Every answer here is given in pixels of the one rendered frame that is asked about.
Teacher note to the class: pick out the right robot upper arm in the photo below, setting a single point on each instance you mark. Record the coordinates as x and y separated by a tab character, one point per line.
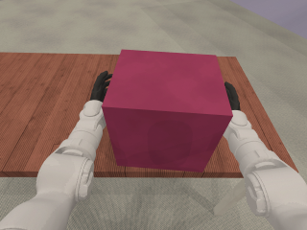
280	196

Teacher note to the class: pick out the right robot hand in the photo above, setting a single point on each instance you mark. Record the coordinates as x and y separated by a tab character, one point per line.
232	96

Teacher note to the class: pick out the left robot upper arm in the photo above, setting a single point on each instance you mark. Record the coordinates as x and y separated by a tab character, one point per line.
64	181

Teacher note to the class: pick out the left robot hand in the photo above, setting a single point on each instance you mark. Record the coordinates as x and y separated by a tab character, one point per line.
99	90

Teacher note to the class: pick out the robot right forearm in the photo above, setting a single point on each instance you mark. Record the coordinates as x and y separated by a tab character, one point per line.
250	152

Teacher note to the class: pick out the robot left forearm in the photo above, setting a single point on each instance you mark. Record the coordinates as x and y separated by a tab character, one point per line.
86	135

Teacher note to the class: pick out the carton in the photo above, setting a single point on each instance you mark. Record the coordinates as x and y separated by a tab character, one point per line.
165	110

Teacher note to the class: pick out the table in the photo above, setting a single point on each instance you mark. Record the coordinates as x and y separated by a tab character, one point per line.
43	94

